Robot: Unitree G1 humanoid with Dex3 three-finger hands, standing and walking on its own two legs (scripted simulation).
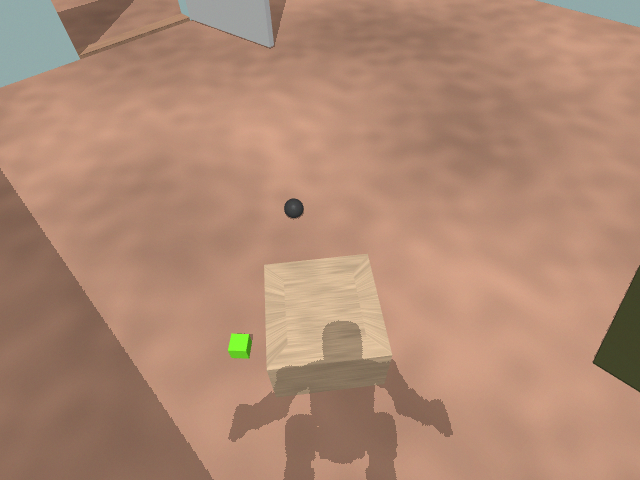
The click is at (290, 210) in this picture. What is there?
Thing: free ball
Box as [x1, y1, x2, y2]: [284, 199, 303, 217]
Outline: 290,199 285,203 284,210 287,215 291,217 296,217 302,212 303,207 299,200
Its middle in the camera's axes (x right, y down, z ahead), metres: -0.12 -0.13 +1.69
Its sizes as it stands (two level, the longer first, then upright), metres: 0.085 0.085 0.085
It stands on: the floor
